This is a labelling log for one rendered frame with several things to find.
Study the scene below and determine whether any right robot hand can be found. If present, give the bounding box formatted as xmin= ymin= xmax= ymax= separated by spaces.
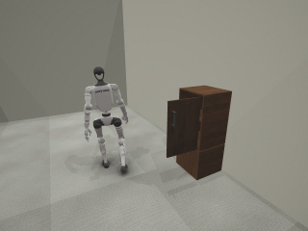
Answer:
xmin=121 ymin=115 xmax=128 ymax=124

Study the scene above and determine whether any right robot forearm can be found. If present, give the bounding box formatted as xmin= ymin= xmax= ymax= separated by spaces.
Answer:
xmin=119 ymin=99 xmax=127 ymax=116

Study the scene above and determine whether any left robot upper arm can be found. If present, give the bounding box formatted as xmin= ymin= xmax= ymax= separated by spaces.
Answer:
xmin=85 ymin=86 xmax=92 ymax=110

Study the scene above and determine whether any cupboard door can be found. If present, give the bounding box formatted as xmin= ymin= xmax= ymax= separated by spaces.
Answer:
xmin=167 ymin=96 xmax=201 ymax=158

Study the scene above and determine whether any robot left thigh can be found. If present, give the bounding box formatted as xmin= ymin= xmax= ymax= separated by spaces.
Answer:
xmin=93 ymin=118 xmax=105 ymax=144

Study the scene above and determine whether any handle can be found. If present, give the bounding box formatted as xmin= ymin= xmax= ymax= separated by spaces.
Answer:
xmin=171 ymin=111 xmax=177 ymax=128

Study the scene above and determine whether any left robot forearm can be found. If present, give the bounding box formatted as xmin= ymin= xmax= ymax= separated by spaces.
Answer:
xmin=84 ymin=104 xmax=90 ymax=128

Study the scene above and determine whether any right robot foot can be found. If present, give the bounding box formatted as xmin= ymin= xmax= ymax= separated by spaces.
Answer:
xmin=120 ymin=165 xmax=128 ymax=172

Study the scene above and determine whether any left robot hand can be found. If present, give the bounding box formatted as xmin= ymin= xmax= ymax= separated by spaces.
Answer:
xmin=84 ymin=127 xmax=92 ymax=141

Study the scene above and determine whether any right robot upper arm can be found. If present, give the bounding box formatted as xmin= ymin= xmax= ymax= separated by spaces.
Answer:
xmin=110 ymin=84 xmax=123 ymax=105

